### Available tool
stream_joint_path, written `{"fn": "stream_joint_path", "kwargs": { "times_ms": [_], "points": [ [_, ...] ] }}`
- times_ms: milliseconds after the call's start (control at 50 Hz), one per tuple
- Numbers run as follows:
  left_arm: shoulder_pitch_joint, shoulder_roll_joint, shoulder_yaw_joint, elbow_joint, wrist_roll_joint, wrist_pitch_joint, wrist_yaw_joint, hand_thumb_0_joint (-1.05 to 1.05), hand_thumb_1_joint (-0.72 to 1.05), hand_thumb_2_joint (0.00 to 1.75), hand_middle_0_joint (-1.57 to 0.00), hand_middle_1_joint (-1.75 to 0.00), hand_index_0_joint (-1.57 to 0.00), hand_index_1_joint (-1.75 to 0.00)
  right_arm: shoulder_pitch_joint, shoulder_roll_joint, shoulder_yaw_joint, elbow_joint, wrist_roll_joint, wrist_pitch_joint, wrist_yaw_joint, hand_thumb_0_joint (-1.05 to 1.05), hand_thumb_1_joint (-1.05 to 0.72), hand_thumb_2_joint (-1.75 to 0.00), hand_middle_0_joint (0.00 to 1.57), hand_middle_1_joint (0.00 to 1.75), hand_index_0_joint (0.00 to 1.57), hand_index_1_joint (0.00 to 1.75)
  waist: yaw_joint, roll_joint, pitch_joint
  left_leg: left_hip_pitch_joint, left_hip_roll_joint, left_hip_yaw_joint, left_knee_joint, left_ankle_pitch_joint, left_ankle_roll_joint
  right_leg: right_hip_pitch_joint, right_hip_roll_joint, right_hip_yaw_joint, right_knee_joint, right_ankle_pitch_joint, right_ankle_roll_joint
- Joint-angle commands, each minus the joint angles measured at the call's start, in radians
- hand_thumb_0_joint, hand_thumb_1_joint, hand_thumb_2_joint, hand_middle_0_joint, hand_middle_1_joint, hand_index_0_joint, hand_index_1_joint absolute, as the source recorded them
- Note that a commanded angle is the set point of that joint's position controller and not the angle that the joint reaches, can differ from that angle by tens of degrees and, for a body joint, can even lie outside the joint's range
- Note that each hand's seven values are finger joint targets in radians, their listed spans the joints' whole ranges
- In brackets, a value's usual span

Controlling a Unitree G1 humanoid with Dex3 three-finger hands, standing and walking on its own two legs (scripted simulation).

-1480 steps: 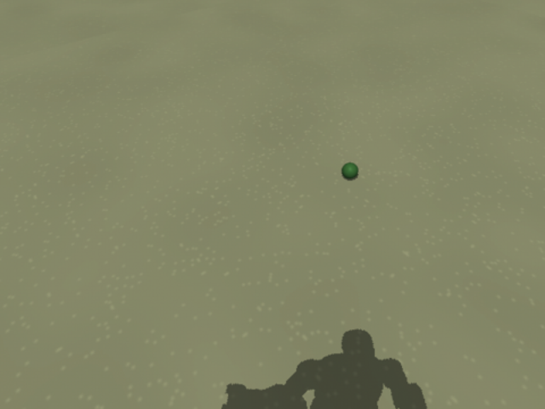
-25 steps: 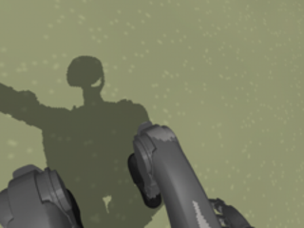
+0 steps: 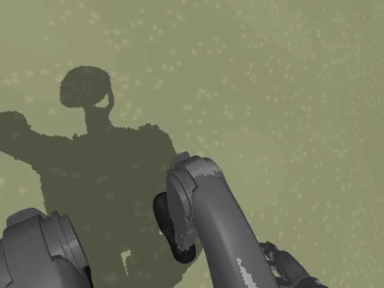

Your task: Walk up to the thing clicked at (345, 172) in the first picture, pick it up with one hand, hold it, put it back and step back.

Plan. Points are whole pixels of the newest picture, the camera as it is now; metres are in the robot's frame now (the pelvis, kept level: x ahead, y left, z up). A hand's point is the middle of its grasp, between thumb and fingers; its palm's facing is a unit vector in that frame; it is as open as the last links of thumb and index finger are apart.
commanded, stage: rest palm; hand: left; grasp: from above
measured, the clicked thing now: out of the picture +0.53 +0.36 -0.28
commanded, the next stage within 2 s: none
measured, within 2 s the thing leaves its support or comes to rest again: neither
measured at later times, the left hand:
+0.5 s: hand out of the picture +0.50 +0.36 -0.22, palm faces -0.43 -0.13 -0.90, open 14.4 cm
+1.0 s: hand out of the picture +0.50 +0.36 -0.24, palm faces -0.44 -0.14 -0.89, open 14.4 cm
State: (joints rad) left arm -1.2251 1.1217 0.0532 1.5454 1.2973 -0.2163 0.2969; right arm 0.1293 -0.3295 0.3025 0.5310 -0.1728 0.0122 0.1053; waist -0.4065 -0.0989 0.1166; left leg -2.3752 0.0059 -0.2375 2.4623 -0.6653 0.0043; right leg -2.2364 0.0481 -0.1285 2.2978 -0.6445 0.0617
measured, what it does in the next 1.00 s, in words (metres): stands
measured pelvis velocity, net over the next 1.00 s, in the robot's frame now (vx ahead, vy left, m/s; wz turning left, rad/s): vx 0.00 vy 0.00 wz -0.04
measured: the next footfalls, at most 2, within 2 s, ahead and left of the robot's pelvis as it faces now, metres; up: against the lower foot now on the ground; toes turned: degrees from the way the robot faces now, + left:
none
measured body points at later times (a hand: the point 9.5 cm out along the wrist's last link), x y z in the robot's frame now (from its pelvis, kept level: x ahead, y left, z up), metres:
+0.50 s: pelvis +0.00 +0.00 -0.01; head +0.29 +0.13 +0.31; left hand +0.52 +0.36 -0.17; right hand +0.04 -0.26 -0.06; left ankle +0.07 +0.13 -0.29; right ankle +0.12 -0.13 -0.29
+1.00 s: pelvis +0.00 +0.00 -0.01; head +0.30 +0.13 +0.30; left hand +0.52 +0.37 -0.19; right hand +0.05 -0.26 -0.06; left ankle +0.07 +0.13 -0.29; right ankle +0.12 -0.13 -0.29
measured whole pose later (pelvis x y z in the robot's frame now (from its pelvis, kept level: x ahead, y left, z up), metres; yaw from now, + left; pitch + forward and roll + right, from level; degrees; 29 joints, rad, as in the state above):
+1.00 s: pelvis +0.00 +0.00 -0.01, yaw -2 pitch +29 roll -16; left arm -1.18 1.22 0.09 1.61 1.28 -0.24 0.39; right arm 0.10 -0.35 0.38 0.55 -0.21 -0.06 0.11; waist -0.42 -0.15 0.20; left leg -2.37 0.02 -0.28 2.51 -0.70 0.00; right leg -2.22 0.07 -0.16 2.31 -0.65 0.07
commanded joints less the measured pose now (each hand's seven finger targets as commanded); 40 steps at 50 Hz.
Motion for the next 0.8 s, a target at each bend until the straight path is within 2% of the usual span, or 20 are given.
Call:
{"fn": "stream_joint_path", "kwargs": {
  "times_ms": [0, 60, 160, 200, 220, 300, 340, 380, 440, 500, 520, 540, 600, 620, 660, 680, 700, 720, 740, 780],
  "points": [
    [-0.274, 0.252, 0.028, -0.131, -0.014, -0.002, 0.045, 0.00, -0.60, 1.03, -0.07, -1.00, -0.05, -1.02, 0.201, -0.319, -0.088, 0.015, -0.007, -0.001, -0.015, 0.00, -0.90, -0.90, 0.20, 0.30, 0.20, 0.30, -0.041, 0.549, -0.643, 0.583, 0.032, 0.091, -0.239, 0.221, 0.009, 0.307, 0.022, -0.111, -0.188, 0.233, -0.093],
    [-0.257, 0.250, 0.031, -0.112, -0.018, -0.009, 0.051, 0.00, -0.60, 1.03, -0.06, -1.01, -0.05, -1.03, 0.204, -0.334, -0.078, 0.011, -0.013, -0.011, -0.017, 0.00, -0.90, -0.90, 0.20, 0.30, 0.20, 0.30, -0.052, 0.544, -0.614, 0.596, 0.033, 0.082, -0.226, 0.240, 0.004, 0.293, 0.021, -0.118, -0.184, 0.239, -0.095],
    [-0.262, 0.311, 0.051, -0.107, -0.012, -0.027, 0.084, 0.00, -0.60, 1.03, -0.06, -1.00, -0.04, -1.02, 0.194, -0.338, -0.063, 0.016, -0.018, -0.024, -0.019, 0.00, -0.90, -0.90, 0.20, 0.30, 0.20, 0.30, -0.044, 0.567, -0.655, 0.590, 0.038, 0.085, -0.217, 0.223, 0.007, 0.342, 0.029, -0.119, -0.180, 0.234, -0.092],
    [-0.232, 0.311, 0.056, -0.086, -0.011, -0.024, 0.096, 0.00, -0.60, 1.03, -0.06, -1.00, -0.04, -1.02, 0.192, -0.339, -0.058, 0.017, -0.022, -0.033, -0.021, 0.00, -0.90, -0.90, 0.20, 0.30, 0.20, 0.30, -0.045, 0.561, -0.627, 0.583, 0.040, 0.085, -0.209, 0.221, 0.007, 0.332, 0.030, -0.119, -0.180, 0.228, -0.093],
    [-0.266, 0.311, 0.050, -0.126, -0.015, -0.032, 0.106, 0.00, -0.60, 1.04, -0.07, -0.99, -0.04, -1.02, 0.185, -0.341, -0.052, 0.019, -0.025, -0.033, -0.021, 0.00, -0.90, -0.90, 0.20, 0.30, 0.20, 0.30, -0.050, 0.574, -0.640, 0.588, 0.041, 0.085, -0.211, 0.226, 0.005, 0.340, 0.030, -0.123, -0.180, 0.239, -0.091],
    [-0.230, 0.305, 0.045, -0.061, -0.014, -0.021, 0.121, 0.00, -0.60, 1.03, -0.06, -0.99, -0.04, -1.01, 0.186, -0.345, -0.051, 0.034, -0.027, -0.048, -0.022, 0.00, -0.90, -0.90, 0.20, 0.30, 0.20, 0.30, -0.053, 0.556, -0.611, 0.562, 0.044, 0.077, -0.208, 0.196, 0.007, 0.329, 0.034, -0.128, -0.174, 0.221, -0.091],
    [-0.259, 0.320, 0.051, -0.111, -0.018, -0.024, 0.128, 0.00, -0.61, 1.04, -0.06, -0.98, -0.04, -1.01, 0.185, -0.344, -0.048, 0.040, -0.029, -0.052, -0.022, 0.00, -0.90, -0.90, 0.20, 0.30, 0.20, 0.30, -0.054, 0.572, -0.613, 0.572, 0.048, 0.078, -0.201, 0.215, 0.004, 0.330, 0.031, -0.127, -0.177, 0.240, -0.088],
    [-0.226, 0.294, 0.036, -0.073, -0.016, -0.012, 0.122, 0.00, -0.61, 1.03, -0.06, -0.99, -0.04, -1.01, 0.189, -0.339, -0.050, 0.051, -0.030, -0.060, -0.020, 0.00, -0.90, -0.90, 0.20, 0.30, 0.20, 0.30, -0.057, 0.576, -0.604, 0.587, 0.049, 0.076, -0.204, 0.215, 0.005, 0.317, 0.032, -0.123, -0.172, 0.237, -0.087],
    [-0.231, 0.313, 0.042, -0.075, -0.029, -0.014, 0.125, 0.00, -0.61, 1.03, -0.06, -0.99, -0.04, -1.01, 0.177, -0.347, -0.048, 0.053, -0.029, -0.062, -0.019, 0.00, -0.90, -0.90, 0.20, 0.30, 0.20, 0.30, -0.057, 0.563, -0.587, 0.549, 0.051, 0.072, -0.205, 0.192, 0.002, 0.329, 0.032, -0.132, -0.177, 0.225, -0.088],
    [-0.226, 0.319, 0.052, -0.078, -0.028, -0.013, 0.123, 0.00, -0.60, 1.02, -0.06, -1.00, -0.04, -1.02, 0.179, -0.355, -0.051, 0.061, -0.031, -0.063, -0.017, 0.00, -0.90, -0.90, 0.20, 0.30, 0.20, 0.30, -0.057, 0.583, -0.586, 0.580, 0.055, 0.060, -0.204, 0.225, -0.005, 0.304, 0.028, -0.134, -0.169, 0.239, -0.092],
    [-0.191, 0.304, 0.045, -0.042, -0.027, -0.008, 0.118, 0.00, -0.61, 1.03, -0.06, -1.00, -0.04, -1.02, 0.173, -0.350, -0.050, 0.052, -0.031, -0.064, -0.015, 0.00, -0.91, -0.90, 0.20, 0.30, 0.20, 0.30, -0.056, 0.561, -0.579, 0.570, 0.054, 0.065, -0.197, 0.211, 0.001, 0.306, 0.032, -0.131, -0.170, 0.226, -0.090],
    [-0.206, 0.312, 0.053, -0.071, -0.029, -0.011, 0.116, 0.00, -0.60, 1.03, -0.06, -1.00, -0.04, -1.02, 0.178, -0.357, -0.051, 0.055, -0.032, -0.063, -0.015, 0.00, -0.91, -0.90, 0.20, 0.30, 0.20, 0.30, -0.064, 0.557, -0.572, 0.569, 0.055, 0.062, -0.197, 0.220, -0.001, 0.304, 0.029, -0.134, -0.176, 0.232, -0.089],
    [-0.251, 0.321, 0.047, -0.131, -0.032, -0.019, 0.123, 0.00, -0.60, 1.02, -0.06, -1.00, -0.04, -1.01, 0.167, -0.357, -0.047, 0.039, -0.033, -0.066, -0.014, 0.00, -0.90, -0.90, 0.20, 0.30, 0.20, 0.30, -0.060, 0.579, -0.617, 0.595, 0.054, 0.063, -0.188, 0.275, -0.001, 0.338, 0.028, -0.132, -0.169, 0.283, -0.088],
    [-0.201, 0.324, 0.056, -0.069, -0.030, -0.012, 0.123, 0.00, -0.60, 1.02, -0.06, -1.01, -0.04, -1.02, 0.179, -0.346, -0.044, 0.067, -0.033, -0.064, -0.011, 0.00, -0.91, -0.90, 0.20, 0.30, 0.20, 0.30, -0.057, 0.584, -0.611, 0.612, 0.060, 0.058, -0.195, 0.285, -0.002, 0.338, 0.031, -0.133, -0.164, 0.278, -0.086],
    [-0.192, 0.316, 0.054, -0.047, -0.032, -0.012, 0.125, 0.00, -0.59, 1.01, -0.06, -1.00, -0.04, -1.02, 0.180, -0.345, -0.036, 0.063, -0.036, -0.060, -0.009, 0.00, -0.90, -0.90, 0.20, 0.30, 0.20, 0.30, -0.066, 0.565, -0.608, 0.593, 0.060, 0.055, -0.188, 0.284, 0.001, 0.347, 0.036, -0.136, -0.168, 0.277, -0.085],
    [-0.177, 0.304, 0.047, -0.045, -0.033, -0.012, 0.120, 0.00, -0.59, 1.01, -0.06, -1.00, -0.05, -1.02, 0.179, -0.347, -0.030, 0.057, -0.035, -0.060, -0.008, 0.00, -0.90, -0.90, 0.20, 0.30, 0.20, 0.30, -0.077, 0.554, -0.572, 0.587, 0.058, 0.055, -0.182, 0.288, 0.000, 0.325, 0.032, -0.135, -0.169, 0.274, -0.087],
    [-0.195, 0.321, 0.058, -0.075, -0.033, -0.016, 0.123, 0.00, -0.58, 1.01, -0.06, -1.00, -0.05, -1.02, 0.181, -0.344, -0.031, 0.059, -0.038, -0.060, -0.009, 0.00, -0.90, -0.90, 0.20, 0.30, 0.20, 0.30, -0.070, 0.566, -0.584, 0.584, 0.058, 0.060, -0.189, 0.272, 0.001, 0.347, 0.033, -0.133, -0.174, 0.267, -0.086],
    [-0.256, 0.325, 0.047, -0.154, -0.037, -0.023, 0.122, 0.00, -0.60, 1.02, -0.06, -1.01, -0.05, -1.02, 0.170, -0.353, -0.038, 0.046, -0.038, -0.063, -0.010, 0.00, -0.91, -0.91, 0.20, 0.30, 0.20, 0.30, -0.062, 0.592, -0.607, 0.608, 0.058, 0.062, -0.189, 0.293, -0.002, 0.344, 0.030, -0.131, -0.172, 0.288, -0.086],
    [-0.228, 0.339, 0.051, -0.108, -0.025, -0.018, 0.120, 0.00, -0.60, 1.02, -0.06, -1.01, -0.04, -1.02, 0.174, -0.347, -0.038, 0.063, -0.037, -0.063, -0.009, 0.00, -0.91, -0.91, 0.20, 0.30, 0.20, 0.30, -0.057, 0.616, -0.614, 0.628, 0.061, 0.061, -0.194, 0.293, -0.004, 0.342, 0.032, -0.130, -0.167, 0.280, -0.088],
    [-0.199, 0.328, 0.052, -0.082, -0.032, -0.019, 0.122, 0.00, -0.60, 1.02, -0.06, -1.00, -0.04, -1.02, 0.179, -0.362, -0.036, 0.057, -0.040, -0.062, -0.007, 0.00, -0.91, -0.91, 0.20, 0.30, 0.20, 0.30, -0.070, 0.582, -0.586, 0.606, 0.061, 0.056, -0.186, 0.294, -0.005, 0.337, 0.033, -0.139, -0.167, 0.279, -0.088]
  ]
}}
